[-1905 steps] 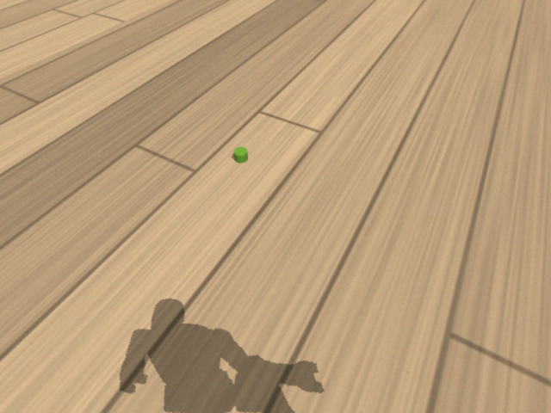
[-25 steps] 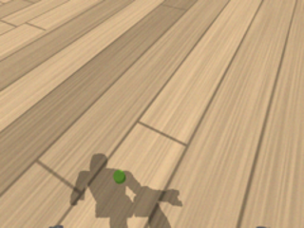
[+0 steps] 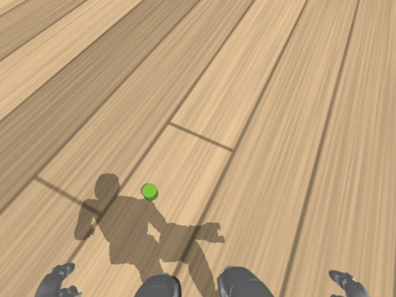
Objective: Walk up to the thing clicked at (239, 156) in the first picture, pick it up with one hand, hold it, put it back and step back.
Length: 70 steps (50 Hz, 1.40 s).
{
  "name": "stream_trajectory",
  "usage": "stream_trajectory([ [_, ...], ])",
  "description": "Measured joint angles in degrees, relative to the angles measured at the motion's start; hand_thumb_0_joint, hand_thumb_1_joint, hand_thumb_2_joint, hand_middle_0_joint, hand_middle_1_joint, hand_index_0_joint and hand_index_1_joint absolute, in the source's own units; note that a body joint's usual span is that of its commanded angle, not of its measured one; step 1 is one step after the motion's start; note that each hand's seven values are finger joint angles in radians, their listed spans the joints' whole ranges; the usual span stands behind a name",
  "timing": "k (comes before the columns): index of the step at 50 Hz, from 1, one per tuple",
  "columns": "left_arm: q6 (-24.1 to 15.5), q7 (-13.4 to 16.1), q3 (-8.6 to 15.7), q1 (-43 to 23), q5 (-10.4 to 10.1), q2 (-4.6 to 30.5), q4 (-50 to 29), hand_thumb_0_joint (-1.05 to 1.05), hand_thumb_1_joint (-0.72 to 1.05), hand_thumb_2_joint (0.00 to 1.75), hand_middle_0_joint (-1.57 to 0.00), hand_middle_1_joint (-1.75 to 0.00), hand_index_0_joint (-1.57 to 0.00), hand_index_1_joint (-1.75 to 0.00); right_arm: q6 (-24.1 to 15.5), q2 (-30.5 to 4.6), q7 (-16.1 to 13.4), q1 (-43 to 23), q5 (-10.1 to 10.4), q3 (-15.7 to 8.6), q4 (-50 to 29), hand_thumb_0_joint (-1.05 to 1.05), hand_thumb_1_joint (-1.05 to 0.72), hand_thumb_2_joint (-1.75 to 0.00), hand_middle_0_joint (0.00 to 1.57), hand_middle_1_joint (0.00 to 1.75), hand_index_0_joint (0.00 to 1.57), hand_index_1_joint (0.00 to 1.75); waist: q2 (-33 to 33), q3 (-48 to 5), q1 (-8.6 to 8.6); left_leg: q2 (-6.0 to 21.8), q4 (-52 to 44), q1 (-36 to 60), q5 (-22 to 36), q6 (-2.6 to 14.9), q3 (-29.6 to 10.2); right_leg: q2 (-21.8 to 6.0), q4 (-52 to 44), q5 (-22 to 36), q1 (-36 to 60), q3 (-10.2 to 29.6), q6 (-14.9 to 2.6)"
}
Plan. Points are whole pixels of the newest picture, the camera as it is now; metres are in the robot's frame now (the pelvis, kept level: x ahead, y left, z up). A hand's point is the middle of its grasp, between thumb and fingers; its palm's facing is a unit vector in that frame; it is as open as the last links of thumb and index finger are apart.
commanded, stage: step back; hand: left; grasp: from above
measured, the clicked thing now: (150, 192) +0.56 +0.22 -0.74
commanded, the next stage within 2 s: none
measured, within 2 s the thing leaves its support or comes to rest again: neither
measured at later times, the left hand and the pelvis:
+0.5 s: hand out of the picture -0.01 +0.27 -0.15, palm faces +0.05 -0.92 -0.38, open 7.4 cm; pelvis -0.13 +0.00 -0.01, yaw +3 degrees
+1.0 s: hand out of the picture -0.24 +0.22 -0.14, palm faces -0.03 -0.91 -0.41, open 7.4 cm; pelvis -0.30 -0.04 +0.00, yaw -1 degrees
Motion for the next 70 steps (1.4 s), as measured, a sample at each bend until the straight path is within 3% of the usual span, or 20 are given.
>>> stream_trajectory([
  [5,-0.91,-0.69,0.43,1.94,0.42,-0.39,-0.01,0.01,0.9,0.9,-0.2,-0.3,-0.2,-0.3,0.62,-0.82,0.49,-1.02,0.35,0.34,-1.05,0.01,-0.9,-0.9,0.21,0.3,0.21,0.3,1.15,-0.62,0.78,0.93,4.37,-3.67,-0.34,-1.09,1.41,-2.73,-17.6,7.62,6.67,-2.9,-1.72],
  [7,-1.33,-0.86,0.43,2.47,0.82,-1.62,0.25,0.01,0.91,0.9,-0.2,-0.3,-0.2,-0.3,1.19,-1.77,0.6,-1.71,0.85,0.05,-0.35,0.01,-0.9,-0.9,0.21,0.3,0.21,0.3,4.02,-0.38,0.24,2.05,5.99,-4.72,-0.45,-1.66,-0.69,-1.24,-18.82,9.26,7.17,-4.53,-2.01],
  [10,-1.36,-1.37,0.05,4.07,0.95,-2.05,-0.77,0.01,0.9,0.9,-0.2,-0.3,-0.2,-0.3,2.0,-1.91,0.43,-1.49,1.29,-0.27,0.72,0.01,-0.9,-0.9,0.21,0.3,0.2,0.3,3.02,-1.55,1.38,-3.23,18.41,-7.54,-12.1,-2.48,-5.26,-2.76,-18.3,9.93,5.85,-3.77,-2.69],
  [15,-1.15,-0.6,-0.07,4.14,1.13,-2.78,-2.76,0.01,0.9,0.9,-0.2,-0.3,-0.21,-0.3,1.28,-3.32,0.04,0.71,1.64,-0.18,0.4,0.01,-0.9,-0.9,0.2,0.3,0.2,0.3,2.91,-2.87,2.15,-7.0,29.89,-7.26,-14.28,-3.54,-9.05,-4.35,-21.98,13.99,4.53,-4.14,-2.32],
  [20,-1.61,0.01,-0.29,2.38,1.22,-2.02,-6.37,0.01,0.9,0.9,-0.2,-0.3,-0.21,-0.3,1.31,-3.71,-0.19,1.86,1.12,-0.3,0.17,0.01,-0.9,-0.9,0.2,0.3,0.2,0.3,2.33,-2.07,2.01,-3.93,17.22,-1.0,-15.36,-3.89,-6.85,-5.45,-21.23,15.92,1.78,-6.3,-1.64],
  [24,-0.77,-0.28,-0.34,0.98,0.48,-0.13,-7.54,0.01,0.9,0.9,-0.2,-0.3,-0.21,-0.3,0.43,-2.36,0.26,1.56,-0.01,-0.78,0.35,0.01,-0.9,-0.9,0.2,0.3,0.2,0.3,-0.97,-0.76,1.96,-3.44,2.88,3.99,-5.19,-1.9,-3.63,-7.41,-16.2,15.54,-1.67,-5.96,-1.0],
  [27,0.37,0.17,0.16,1.24,0.47,0.07,-5.67,0.01,0.9,0.9,-0.2,-0.3,-0.2,-0.3,0.23,-1.41,1.32,1.4,-0.61,-0.2,-0.11,0.01,-0.9,-0.9,0.2,0.3,0.2,0.3,-0.94,-1.11,1.25,-2.3,3.62,2.54,-4.33,-0.94,-3.82,-1.85,-3.95,1.59,-4.81,-0.31,-1.93],
  [30,0.57,0.26,0.69,2.31,-0.08,0.56,-4.6,0.01,0.9,0.9,-0.2,-0.3,-0.2,-0.3,0.17,-0.44,1.07,1.34,-0.63,0.42,-0.32,0.01,-0.9,-0.9,0.21,0.3,0.2,0.3,-1.07,-2.24,1.28,-0.93,0.54,1.89,-1.26,-1.08,-3.88,2.41,9.68,0.56,-7.11,2.64,-2.27],
  [33,0.09,-0.02,1.16,4.11,0.04,0.85,-4.35,0.01,0.9,0.9,-0.2,-0.3,-0.2,-0.3,0.13,-0.19,0.75,0.54,-0.53,0.39,-1.02,0.01,-0.9,-0.9,0.21,0.3,0.21,0.3,-0.83,-2.57,1.94,0.35,-1.34,0.77,1.25,-1.09,-3.26,2.77,14.26,1.45,-5.9,2.54,-0.79],
  [38,0.27,-0.38,1.44,6.61,0.4,1.39,-3.46,0.01,0.9,0.9,-0.2,-0.3,-0.2,-0.3,-0.33,-0.33,0.52,-1.18,-0.36,0.26,-3.54,0.01,-0.9,-0.9,0.21,0.3,0.21,0.3,-0.52,-2.01,2.4,2.11,-1.05,-2.27,3.89,-1.56,-1.79,-0.07,4.96,0.5,0.22,1.27,0.97],
  [43,-0.6,-1.27,1.15,7.84,0.52,0.93,-2.2,0.01,0.91,0.9,-0.2,-0.3,-0.2,-0.3,0.79,-2.12,0.81,-2.62,-0.31,0.04,-4.74,0.01,-0.9,-0.9,0.21,0.3,0.21,0.3,1.12,-2.31,2.9,3.96,2.28,-7.3,5.64,-3.52,-0.85,-3.6,-17.19,5.79,8.5,-3.07,-0.94],
  [44,-0.91,-1.33,1.22,7.77,0.86,0.1,-1.6,0.01,0.91,0.9,-0.2,-0.3,-0.2,-0.3,1.13,-2.96,0.81,-2.96,-0.11,-0.23,-4.5,0.01,-0.9,-0.9,0.21,0.3,0.21,0.3,3.0,-2.09,2.64,4.96,3.55,-8.45,5.75,-3.67,-1.83,-2.6,-18.53,6.14,8.83,-4.02,-0.98],
  [47,-0.78,-1.94,0.51,9.0,1.62,-1.3,-1.71,0.01,0.91,0.9,-0.2,-0.3,-0.2,-0.3,2.35,-3.41,0.04,-1.92,0.46,-1.15,-2.79,0.01,-0.9,-0.9,0.21,0.3,0.2,0.3,3.61,-3.02,2.81,-0.18,13.85,-12.02,-8.28,-3.65,-7.21,-3.4,-16.65,7.42,6.46,-4.39,-1.56],
  [51,-0.42,-1.36,0.05,9.41,1.92,-2.46,-1.96,0.01,0.9,0.9,-0.2,-0.3,-0.21,-0.3,2.13,-4.06,-0.17,1.45,1.06,-1.18,-1.55,0.01,-0.9,-0.9,0.2,0.3,0.2,0.3,3.11,-4.4,2.94,-6.37,29.18,-13.17,-11.07,-3.75,-9.72,-5.53,-19.36,11.08,5.2,-4.29,-1.46],
  [54,-0.65,-0.73,0.12,7.95,2.03,-2.34,-3.45,0.01,0.9,0.9,-0.2,-0.3,-0.21,-0.3,1.86,-4.16,-0.26,3.87,0.91,-0.98,-0.83,0.01,-0.9,-0.9,0.2,0.3,0.2,0.3,3.21,-4.38,2.39,-6.59,30.1,-9.53,-12.75,-4.37,-8.87,-6.09,-20.08,12.94,3.77,-5.6,-1.5],
  [58,-1.32,0.22,0.1,4.69,1.72,-1.37,-6.39,0.01,0.9,0.9,-0.2,-0.3,-0.21,-0.3,2.11,-3.28,-0.15,5.21,0.34,-0.68,0.15,0.01,-0.9,-0.9,0.2,0.3,0.2,0.3,2.5,-3.09,1.69,-3.9,18.84,-2.19,-15.6,-4.15,-6.0,-7.05,-18.97,14.59,1.13,-7.92,-1.26],
  [62,-0.73,0.26,-0.11,1.02,0.86,0.42,-7.66,0.01,0.9,0.9,-0.2,-0.3,-0.21,-0.3,1.27,-1.56,0.3,4.5,-0.16,-0.72,0.74,0.01,-0.9,-0.9,0.2,0.3,0.2,0.3,-0.95,-0.97,1.55,-3.63,3.78,3.91,-5.78,-1.81,-2.6,-9.44,-14.52,15.08,-2.72,-7.82,-0.7],
  [65,0.41,0.49,-0.01,0.19,0.45,0.28,-6.02,0.01,0.9,0.9,-0.2,-0.3,-0.2,-0.3,1.19,-0.99,1.27,3.47,-0.49,0.0,0.47,0.01,-0.9,-0.9,0.2,0.3,0.2,0.3,-0.59,-0.96,0.84,-2.35,4.84,1.96,-4.85,-0.75,-2.86,-4.11,-3.05,1.89,-5.88,-2.93,-1.49],
  [67,0.8,0.52,0.08,0.43,-0.06,0.47,-5.17,0.01,0.9,0.9,-0.2,-0.3,-0.2,-0.3,0.98,-0.52,1.07,2.95,-0.67,0.51,0.26,0.01,-0.9,-0.9,0.21,0.3,0.21,0.3,-0.49,-1.74,0.59,-1.28,3.16,1.33,-2.83,-0.83,-3.12,-0.25,7.22,-0.11,-7.47,0.15,-1.99],
  [70,0.35,0.35,0.3,1.71,-0.15,0.6,-4.54,0.01,0.9,0.9,-0.2,-0.3,-0.2,-0.3,1.03,-0.43,0.77,1.72,-0.82,0.64,-0.53,0.01,-0.9,-0.9,0.21,0.3,0.21,0.3,-0.39,-2.85,1.25,0.16,0.98,-0.05,0.06,-0.97,-2.63,1.49,13.67,0.2,-6.6,0.91,-1.39],
])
